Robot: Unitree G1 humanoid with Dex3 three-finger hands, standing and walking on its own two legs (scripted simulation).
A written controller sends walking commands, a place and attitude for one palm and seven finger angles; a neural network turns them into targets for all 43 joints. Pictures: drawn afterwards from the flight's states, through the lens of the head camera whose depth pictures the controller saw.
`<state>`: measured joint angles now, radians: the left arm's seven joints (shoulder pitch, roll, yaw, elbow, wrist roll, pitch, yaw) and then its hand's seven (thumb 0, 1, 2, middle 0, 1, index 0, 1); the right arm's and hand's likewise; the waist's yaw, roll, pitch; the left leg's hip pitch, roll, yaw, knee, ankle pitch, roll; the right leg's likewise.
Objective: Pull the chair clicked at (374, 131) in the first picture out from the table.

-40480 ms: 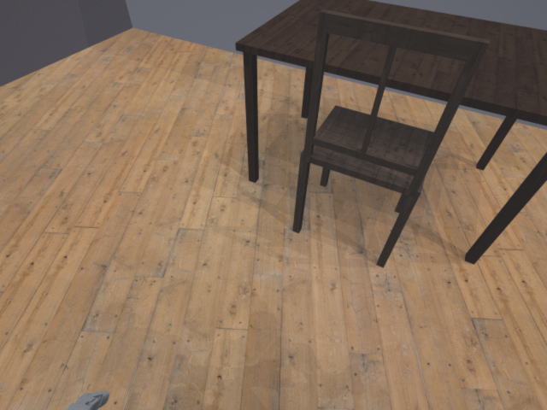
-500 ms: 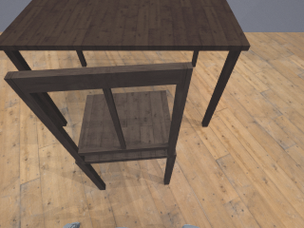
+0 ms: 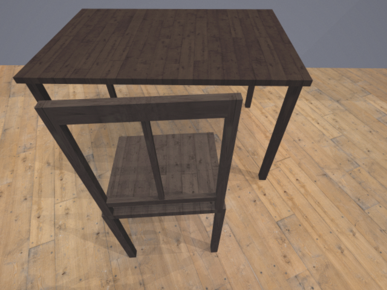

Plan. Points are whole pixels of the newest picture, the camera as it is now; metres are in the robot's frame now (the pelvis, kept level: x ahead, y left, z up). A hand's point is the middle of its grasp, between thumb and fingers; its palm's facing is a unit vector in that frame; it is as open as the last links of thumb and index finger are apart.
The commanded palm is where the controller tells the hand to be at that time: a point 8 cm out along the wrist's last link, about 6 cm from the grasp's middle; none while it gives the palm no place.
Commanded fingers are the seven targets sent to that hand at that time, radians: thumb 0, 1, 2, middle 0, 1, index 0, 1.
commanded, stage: come to a stop and stand still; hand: left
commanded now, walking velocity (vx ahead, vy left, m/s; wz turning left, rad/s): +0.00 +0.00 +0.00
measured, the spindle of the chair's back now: (155, 165) +0.43 +0.14 -0.04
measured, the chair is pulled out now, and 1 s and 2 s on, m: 0.25 0.25 0.25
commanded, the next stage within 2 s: look again from close up in 0.58 s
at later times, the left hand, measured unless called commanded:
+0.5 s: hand out of the picture +0.06 +0.17 -0.17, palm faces +0.02 -0.98 -0.21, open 7.4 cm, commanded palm none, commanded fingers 0.00 0.90 0.90 -0.20 -0.30 -0.20 -0.30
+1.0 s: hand out of the picture +0.03 +0.16 -0.17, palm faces +0.03 -0.98 -0.19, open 7.4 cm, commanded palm none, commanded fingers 0.00 0.90 0.90 -0.20 -0.30 -0.20 -0.30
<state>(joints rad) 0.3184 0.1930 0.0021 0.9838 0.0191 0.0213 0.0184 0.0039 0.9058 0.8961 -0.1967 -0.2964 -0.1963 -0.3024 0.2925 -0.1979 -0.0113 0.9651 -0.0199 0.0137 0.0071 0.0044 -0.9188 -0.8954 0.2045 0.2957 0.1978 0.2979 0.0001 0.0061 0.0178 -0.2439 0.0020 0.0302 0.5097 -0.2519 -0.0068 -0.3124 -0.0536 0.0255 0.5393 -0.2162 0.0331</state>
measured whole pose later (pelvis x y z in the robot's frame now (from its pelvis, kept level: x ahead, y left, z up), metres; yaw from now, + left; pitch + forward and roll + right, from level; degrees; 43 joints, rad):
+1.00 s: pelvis +0.04 -0.01 +0.01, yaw +0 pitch -2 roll +0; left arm 0.29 0.16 -0.01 1.10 0.01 -0.01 0.03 0.00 0.91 0.90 -0.20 -0.30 -0.20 -0.30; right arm 0.28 -0.14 0.01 1.13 -0.01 -0.02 -0.02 0.00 -0.91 -0.90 0.20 0.30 0.20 0.30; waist 0.01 -0.01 0.03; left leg -0.13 0.03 0.02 0.42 -0.26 -0.03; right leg -0.20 -0.03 0.01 0.45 -0.23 0.02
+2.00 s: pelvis +0.03 -0.01 +0.01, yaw +0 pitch -2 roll +0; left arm 0.32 0.15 0.00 1.10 0.01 -0.01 0.03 0.00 0.91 0.90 -0.20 -0.30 -0.19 -0.30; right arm 0.31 -0.12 0.00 1.14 0.00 -0.03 -0.02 0.00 -0.91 -0.90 0.20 0.30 0.20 0.30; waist 0.01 -0.02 0.02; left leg -0.14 0.03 0.02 0.43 -0.26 -0.02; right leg -0.20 -0.03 0.01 0.45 -0.22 0.02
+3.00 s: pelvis +0.03 -0.01 +0.01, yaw +0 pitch -1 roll +0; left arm 0.33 0.14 -0.01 1.09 0.01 -0.01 0.04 0.00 0.91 0.90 -0.20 -0.30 -0.19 -0.30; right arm 0.31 -0.11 0.00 1.14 0.00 -0.03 -0.02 0.00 -0.91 -0.90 0.20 0.30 0.20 0.30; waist 0.01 -0.02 0.03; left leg -0.15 0.03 0.03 0.44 -0.27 -0.02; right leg -0.21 -0.02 0.02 0.46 -0.22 0.02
